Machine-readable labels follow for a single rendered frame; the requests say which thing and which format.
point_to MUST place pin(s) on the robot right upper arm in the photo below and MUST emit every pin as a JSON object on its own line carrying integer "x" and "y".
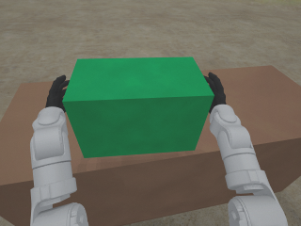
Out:
{"x": 255, "y": 210}

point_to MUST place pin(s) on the pedestal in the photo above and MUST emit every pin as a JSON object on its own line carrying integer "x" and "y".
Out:
{"x": 125, "y": 189}

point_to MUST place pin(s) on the carton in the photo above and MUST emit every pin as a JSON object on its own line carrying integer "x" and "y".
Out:
{"x": 137, "y": 105}

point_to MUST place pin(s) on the robot right hand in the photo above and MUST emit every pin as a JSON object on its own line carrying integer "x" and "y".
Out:
{"x": 217, "y": 89}

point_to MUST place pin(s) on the robot left upper arm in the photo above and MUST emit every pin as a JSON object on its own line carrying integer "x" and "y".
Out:
{"x": 71, "y": 214}

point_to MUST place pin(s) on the left robot forearm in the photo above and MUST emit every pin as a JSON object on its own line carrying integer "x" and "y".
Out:
{"x": 50, "y": 160}

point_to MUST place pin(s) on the robot left hand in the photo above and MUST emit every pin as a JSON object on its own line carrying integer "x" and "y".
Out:
{"x": 57, "y": 92}

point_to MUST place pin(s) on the right robot forearm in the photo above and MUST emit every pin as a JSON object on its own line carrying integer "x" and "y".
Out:
{"x": 244, "y": 174}

